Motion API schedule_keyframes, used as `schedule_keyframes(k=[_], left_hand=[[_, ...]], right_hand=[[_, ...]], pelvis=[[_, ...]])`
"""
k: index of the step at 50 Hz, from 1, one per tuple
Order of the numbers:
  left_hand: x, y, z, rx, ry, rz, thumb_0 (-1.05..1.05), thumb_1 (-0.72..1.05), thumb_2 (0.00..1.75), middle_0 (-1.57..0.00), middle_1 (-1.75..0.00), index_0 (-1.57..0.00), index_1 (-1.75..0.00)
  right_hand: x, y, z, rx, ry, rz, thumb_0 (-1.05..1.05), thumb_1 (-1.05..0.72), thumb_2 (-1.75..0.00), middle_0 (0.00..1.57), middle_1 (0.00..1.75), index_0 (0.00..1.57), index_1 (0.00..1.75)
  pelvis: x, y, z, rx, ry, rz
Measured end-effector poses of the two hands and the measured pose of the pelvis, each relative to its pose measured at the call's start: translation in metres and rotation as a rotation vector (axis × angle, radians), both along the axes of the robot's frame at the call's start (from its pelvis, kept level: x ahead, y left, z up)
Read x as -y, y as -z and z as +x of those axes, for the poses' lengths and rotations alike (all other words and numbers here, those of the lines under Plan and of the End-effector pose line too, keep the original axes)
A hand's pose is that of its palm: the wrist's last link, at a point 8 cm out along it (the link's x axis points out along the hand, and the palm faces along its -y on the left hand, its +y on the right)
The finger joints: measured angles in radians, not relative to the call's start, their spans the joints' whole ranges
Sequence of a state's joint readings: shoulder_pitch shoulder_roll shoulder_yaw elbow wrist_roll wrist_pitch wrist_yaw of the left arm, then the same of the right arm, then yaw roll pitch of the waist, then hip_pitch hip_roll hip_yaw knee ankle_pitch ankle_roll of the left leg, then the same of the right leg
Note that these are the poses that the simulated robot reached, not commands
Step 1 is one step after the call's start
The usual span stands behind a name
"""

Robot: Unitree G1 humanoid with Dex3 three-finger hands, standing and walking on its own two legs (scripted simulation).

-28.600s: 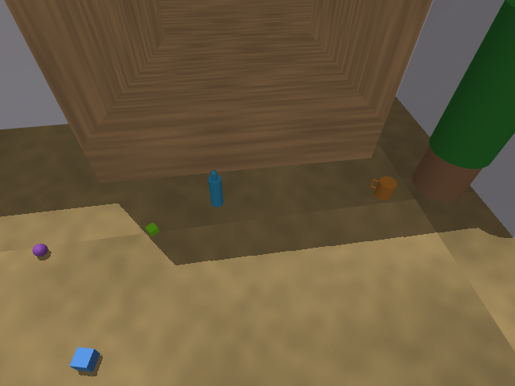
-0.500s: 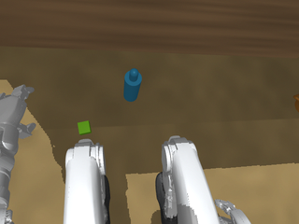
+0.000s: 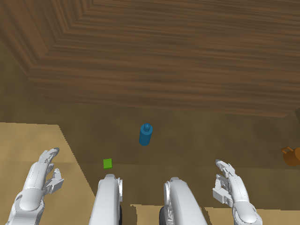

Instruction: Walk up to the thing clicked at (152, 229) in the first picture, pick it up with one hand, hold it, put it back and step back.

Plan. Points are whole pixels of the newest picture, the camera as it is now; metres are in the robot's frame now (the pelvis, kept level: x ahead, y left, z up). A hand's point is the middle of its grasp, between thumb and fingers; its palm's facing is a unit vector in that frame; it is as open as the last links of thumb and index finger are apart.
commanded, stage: home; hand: left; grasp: from above
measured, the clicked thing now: (107, 164) +0.40 +0.17 -0.56
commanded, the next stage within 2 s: none
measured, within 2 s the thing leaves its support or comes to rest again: neither
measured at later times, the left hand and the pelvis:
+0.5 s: hand (47, 185) +0.22 +0.19 +0.10, palm faces +0.10 -0.97 -0.21, open 7.4 cm; pelvis +0.06 +0.00 +0.14, yaw +3 degrees
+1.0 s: hand (47, 195) +0.20 +0.19 +0.09, palm faces +0.10 -0.97 -0.20, open 7.4 cm; pelvis +0.05 +0.00 +0.14, yaw +3 degrees
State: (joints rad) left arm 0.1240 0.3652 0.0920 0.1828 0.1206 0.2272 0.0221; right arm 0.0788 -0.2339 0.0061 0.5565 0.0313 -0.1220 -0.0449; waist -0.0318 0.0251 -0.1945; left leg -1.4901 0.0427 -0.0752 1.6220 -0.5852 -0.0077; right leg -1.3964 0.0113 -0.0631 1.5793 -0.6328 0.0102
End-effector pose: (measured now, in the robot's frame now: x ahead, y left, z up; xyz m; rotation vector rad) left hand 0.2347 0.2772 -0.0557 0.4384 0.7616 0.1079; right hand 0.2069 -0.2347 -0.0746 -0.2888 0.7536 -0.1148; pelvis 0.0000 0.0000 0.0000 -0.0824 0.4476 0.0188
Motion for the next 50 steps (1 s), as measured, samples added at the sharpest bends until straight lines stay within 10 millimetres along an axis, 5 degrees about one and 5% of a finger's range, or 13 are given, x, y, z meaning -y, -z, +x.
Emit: schedule_keyframes(k=[13, 22, 36, 50], left_hand=[[0.027, -0.109, -0.024, -0.055, -0.187, -0.208, 0.02, 0.90, 0.89, -0.20, -0.30, -0.20, -0.29], [0.039, -0.170, -0.033, -0.010, -0.177, -0.231, 0.01, 0.90, 0.90, -0.20, -0.30, -0.20, -0.29], [0.042, -0.174, -0.050, -0.032, -0.192, -0.248, 0.02, 0.90, 0.90, -0.20, -0.30, -0.20, -0.29], [0.043, -0.175, -0.052, -0.025, -0.185, -0.239, 0.02, 0.90, 0.89, -0.20, -0.30, -0.20, -0.29]], right_hand=[[-0.001, -0.096, -0.024, 0.006, 0.111, -0.008, 0.01, -0.90, -0.90, 0.21, 0.30, 0.20, 0.30], [0.004, -0.141, -0.020, 0.091, 0.146, -0.031, 0.01, -0.90, -0.90, 0.21, 0.30, 0.20, 0.30], [-0.003, -0.164, 0.014, 0.220, 0.056, -0.026, 0.01, -0.90, -0.90, 0.21, 0.30, 0.20, 0.30], [-0.003, -0.159, 0.007, 0.194, 0.048, -0.023, 0.01, -0.90, -0.90, 0.21, 0.30, 0.20, 0.30]], pelvis=[[-0.001, -0.097, 0.039, 0.139, -0.030, 0.017], [-0.003, -0.134, 0.057, 0.224, -0.037, 0.030], [0.001, -0.142, 0.056, 0.278, -0.047, 0.046], [0.002, -0.141, 0.053, 0.282, -0.047, 0.048]])
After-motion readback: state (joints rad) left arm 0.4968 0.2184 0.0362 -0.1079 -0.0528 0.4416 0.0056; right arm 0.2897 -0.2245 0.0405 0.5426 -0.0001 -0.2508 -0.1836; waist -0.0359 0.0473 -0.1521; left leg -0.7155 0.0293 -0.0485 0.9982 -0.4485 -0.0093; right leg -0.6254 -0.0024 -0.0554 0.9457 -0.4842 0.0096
